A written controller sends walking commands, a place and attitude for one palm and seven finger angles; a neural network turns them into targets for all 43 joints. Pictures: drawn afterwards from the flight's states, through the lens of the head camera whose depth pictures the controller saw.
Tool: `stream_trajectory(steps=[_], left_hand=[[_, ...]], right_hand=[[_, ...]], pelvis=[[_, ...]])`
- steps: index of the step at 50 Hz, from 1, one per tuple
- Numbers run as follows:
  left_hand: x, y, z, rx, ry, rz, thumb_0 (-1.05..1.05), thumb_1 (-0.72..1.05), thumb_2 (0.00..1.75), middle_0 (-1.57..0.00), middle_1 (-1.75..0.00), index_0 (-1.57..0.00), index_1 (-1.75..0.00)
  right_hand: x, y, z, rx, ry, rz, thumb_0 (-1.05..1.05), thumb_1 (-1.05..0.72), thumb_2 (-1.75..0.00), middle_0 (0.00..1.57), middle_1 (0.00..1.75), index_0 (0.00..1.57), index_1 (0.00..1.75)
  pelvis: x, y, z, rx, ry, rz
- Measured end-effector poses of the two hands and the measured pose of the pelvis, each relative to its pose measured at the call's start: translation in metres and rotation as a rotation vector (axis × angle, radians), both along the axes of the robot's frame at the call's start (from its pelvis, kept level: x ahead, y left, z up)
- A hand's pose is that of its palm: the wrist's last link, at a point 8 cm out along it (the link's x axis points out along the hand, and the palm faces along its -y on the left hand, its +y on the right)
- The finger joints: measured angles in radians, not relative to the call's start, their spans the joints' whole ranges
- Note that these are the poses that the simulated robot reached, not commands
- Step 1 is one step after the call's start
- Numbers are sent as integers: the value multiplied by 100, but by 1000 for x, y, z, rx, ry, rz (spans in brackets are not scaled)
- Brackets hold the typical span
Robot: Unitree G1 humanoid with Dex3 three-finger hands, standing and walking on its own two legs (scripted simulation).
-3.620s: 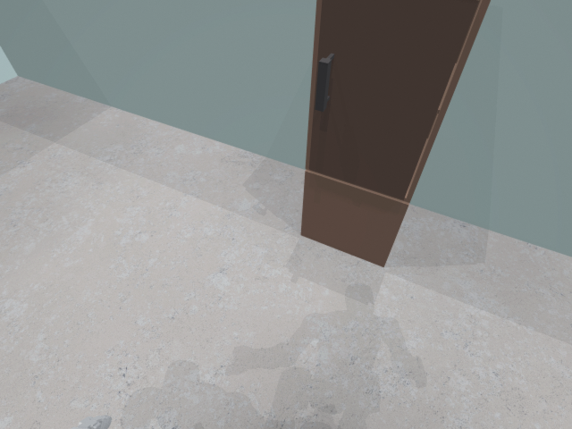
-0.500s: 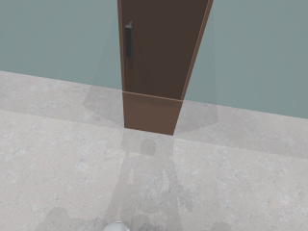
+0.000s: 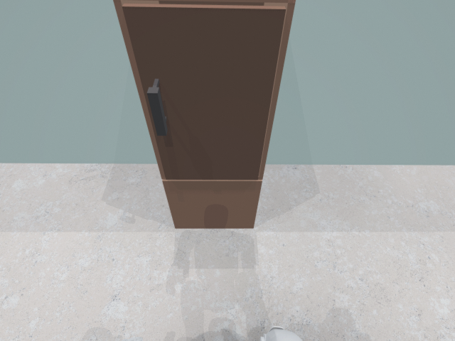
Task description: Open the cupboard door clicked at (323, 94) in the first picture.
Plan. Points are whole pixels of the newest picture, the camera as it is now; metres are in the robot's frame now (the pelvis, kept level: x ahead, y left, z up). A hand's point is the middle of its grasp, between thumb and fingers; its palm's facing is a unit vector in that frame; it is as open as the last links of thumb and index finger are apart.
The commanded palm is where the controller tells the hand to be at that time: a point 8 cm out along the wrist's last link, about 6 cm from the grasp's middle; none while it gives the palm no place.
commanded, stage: take the last steps up to it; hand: left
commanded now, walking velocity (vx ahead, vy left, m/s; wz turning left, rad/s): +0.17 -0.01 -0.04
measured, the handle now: (159, 107) +0.68 +0.18 +0.01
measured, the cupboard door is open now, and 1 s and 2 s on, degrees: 0 0 0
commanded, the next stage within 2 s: come to a stop and stand still in 0.02 s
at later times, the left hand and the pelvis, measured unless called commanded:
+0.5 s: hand out of the picture +0.16 +0.23 -0.19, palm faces +0.09 -0.97 -0.22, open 7.3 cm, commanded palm none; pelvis +0.12 +0.03 -0.01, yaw +0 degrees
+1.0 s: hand out of the picture +0.06 +0.16 -0.16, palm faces +0.04 -0.97 -0.23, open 7.4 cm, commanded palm none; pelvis +0.07 -0.02 +0.01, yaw +0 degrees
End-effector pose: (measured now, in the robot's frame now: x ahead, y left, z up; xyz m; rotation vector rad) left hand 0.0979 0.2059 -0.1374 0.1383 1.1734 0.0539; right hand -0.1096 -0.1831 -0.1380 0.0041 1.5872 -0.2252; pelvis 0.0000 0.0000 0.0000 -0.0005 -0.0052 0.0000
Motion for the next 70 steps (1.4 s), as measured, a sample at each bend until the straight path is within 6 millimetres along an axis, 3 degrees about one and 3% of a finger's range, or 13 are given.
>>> stream_trajectory(steps=[4, 6, 12, 19, 23, 27, 31, 35, 44, 49, 55, 60, 70], left_hand=[[46, -17, -12, -10, -36, -8, 0, 91, 90, -20, -29, -19, -29], [55, -21, -13, -14, -48, 20, 0, 91, 90, -20, -29, -20, -29], [59, 8, -1, 65, -3, 114, -4, 95, 90, -20, -30, -20, -30], [56, 46, -16, 75, 115, 136, -1, 93, 90, -20, -30, -20, -30], [57, 67, -25, 77, 148, 151, 0, 92, 90, -20, -30, -20, -29], [56, 78, -18, 87, 148, 139, 0, 91, 90, -20, -29, -20, -29], [52, 81, -11, 88, 145, 123, 0, 91, 90, -20, -29, -19, -29], [43, 75, -6, 89, 142, 106, 0, 91, 90, -20, -29, -19, -29], [-3, 31, 5, 117, 136, 97, 0, 91, 90, -20, -29, -19, -29], [-36, 4, 13, 99, 203, 112, 0, 91, 90, -20, -30, -20, -29], [-46, -14, -1, 55, 232, 114, 1, 92, 90, -20, -30, -20, -30], [-57, -17, -7, 27, 256, 134, 2, 93, 90, -20, -30, -20, -30], [-71, -19, -3, 18, 250, 128, 1, 92, 90, -20, -30, -20, -29]], right_hand=[[13, -7, -4, 13, 96, -23, 0, -91, -90, 20, 30, 20, 30], [33, -16, -5, 9, 110, -10, 0, -91, -90, 20, 30, 20, 30], [149, -43, -4, -55, -50, 82, 1, -91, -90, 20, 30, 20, 30], [280, -43, -3, -136, -290, 166, 1, -93, -90, 19, 30, 20, 30], [321, -31, 5, -164, -380, 210, 1, -93, -90, 19, 30, 20, 30], [340, -20, 19, -170, -436, 229, 0, -92, -90, 19, 30, 20, 30], [340, -16, 26, -163, -468, 220, 0, -91, -90, 20, 30, 20, 30], [321, -19, 25, -144, -463, 195, 0, -91, -90, 20, 30, 20, 30], [231, -55, -8, -66, -314, 109, 0, -91, -90, 20, 30, 20, 30], [181, -67, -8, -44, -199, 76, 0, -91, -90, 20, 30, 20, 30], [137, -65, -11, -55, -90, 85, 0, -91, -90, 19, 30, 20, 30], [126, -51, -4, -46, -61, 105, 1, -91, -90, 19, 30, 20, 30], [135, -39, -5, -24, -128, 118, 2, -93, -90, 20, 30, 20, 30]], pelvis=[[41, -13, -12, -8, -2, 4], [57, -17, -13, -16, -7, 15], [93, -13, -1, -31, 4, 31], [116, 14, -9, -42, -15, 26], [123, 28, -13, -34, -17, 9], [119, 31, -5, -38, -3, -2], [112, 30, 1, -39, 4, -12], [101, 25, 3, -38, 4, -17], [73, -6, -2, 6, 2, -4], [68, -16, 7, 15, 7, -10], [64, -20, 2, -16, 15, 10], [56, -23, 5, -1, -2, 7], [44, -20, 9, 2, -21, 1]])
